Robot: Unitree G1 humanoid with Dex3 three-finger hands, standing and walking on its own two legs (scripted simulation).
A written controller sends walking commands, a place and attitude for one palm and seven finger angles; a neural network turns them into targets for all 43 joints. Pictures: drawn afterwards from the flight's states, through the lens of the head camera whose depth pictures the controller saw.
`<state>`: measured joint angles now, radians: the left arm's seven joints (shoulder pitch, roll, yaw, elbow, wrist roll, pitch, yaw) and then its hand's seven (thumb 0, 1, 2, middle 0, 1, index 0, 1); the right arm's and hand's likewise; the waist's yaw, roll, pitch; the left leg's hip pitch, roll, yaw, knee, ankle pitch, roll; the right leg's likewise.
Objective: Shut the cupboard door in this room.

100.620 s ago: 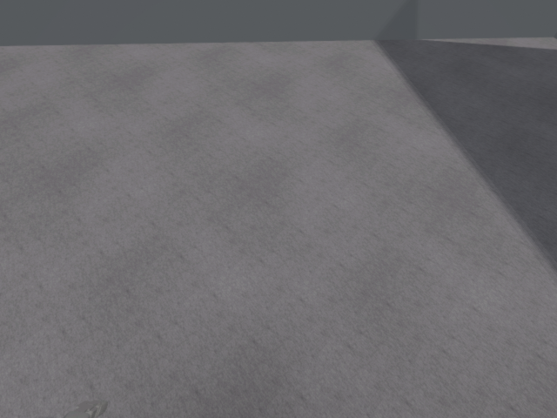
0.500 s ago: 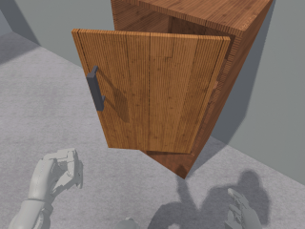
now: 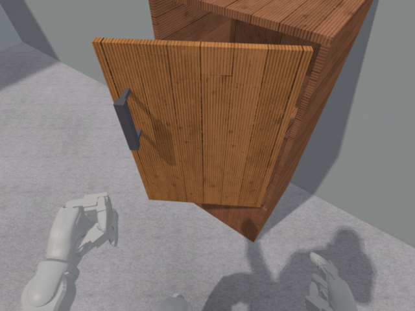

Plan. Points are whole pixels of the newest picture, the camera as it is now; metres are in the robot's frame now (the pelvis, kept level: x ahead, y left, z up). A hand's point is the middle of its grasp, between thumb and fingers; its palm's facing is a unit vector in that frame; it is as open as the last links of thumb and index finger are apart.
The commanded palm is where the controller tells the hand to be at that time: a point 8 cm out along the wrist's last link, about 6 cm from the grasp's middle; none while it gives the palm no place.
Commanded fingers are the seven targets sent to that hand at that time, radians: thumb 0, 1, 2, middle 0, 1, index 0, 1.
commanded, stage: bring the fist close to the handle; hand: left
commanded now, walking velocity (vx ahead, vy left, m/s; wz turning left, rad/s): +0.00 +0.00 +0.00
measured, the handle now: (130, 120) +0.50 +0.22 +0.08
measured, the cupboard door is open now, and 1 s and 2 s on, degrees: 31 31 25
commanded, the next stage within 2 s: push the door shut along its arc in 1.24 s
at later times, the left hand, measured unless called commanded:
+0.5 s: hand (127, 180) +0.33 +0.18 +0.08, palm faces -0.01 -1.00 -0.03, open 3.1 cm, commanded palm +0.32 +0.23 +0.08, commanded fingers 0.00 0.90 0.90 -1.30 -1.50 -1.30 -1.50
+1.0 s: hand (138, 149) +0.41 +0.18 +0.08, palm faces +0.00 -1.00 -0.03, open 3.1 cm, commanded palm +0.38 +0.23 +0.08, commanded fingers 0.00 0.90 0.90 -1.30 -1.50 -1.30 -1.50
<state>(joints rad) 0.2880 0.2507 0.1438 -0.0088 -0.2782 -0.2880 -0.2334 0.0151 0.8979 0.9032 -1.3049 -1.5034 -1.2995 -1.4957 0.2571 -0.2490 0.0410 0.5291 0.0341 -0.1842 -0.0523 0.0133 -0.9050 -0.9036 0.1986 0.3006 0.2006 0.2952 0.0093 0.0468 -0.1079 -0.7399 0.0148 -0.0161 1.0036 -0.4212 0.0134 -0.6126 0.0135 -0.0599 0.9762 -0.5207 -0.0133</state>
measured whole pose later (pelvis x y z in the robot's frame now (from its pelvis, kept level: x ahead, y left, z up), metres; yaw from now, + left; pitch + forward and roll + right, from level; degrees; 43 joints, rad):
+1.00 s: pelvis +0.00 +0.01 +0.00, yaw -2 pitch +12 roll -1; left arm -0.45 0.31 0.26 0.74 -0.19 -0.35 -0.19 0.02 0.90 0.90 -1.30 -1.50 -1.30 -1.50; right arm 0.33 -0.26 0.01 0.63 0.03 -0.05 -0.02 0.01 -0.91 -0.90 0.20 0.30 0.20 0.30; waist -0.06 0.03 -0.11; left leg -0.79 0.03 0.03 0.96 -0.39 0.02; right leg -0.69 0.02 -0.02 0.95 -0.48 -0.01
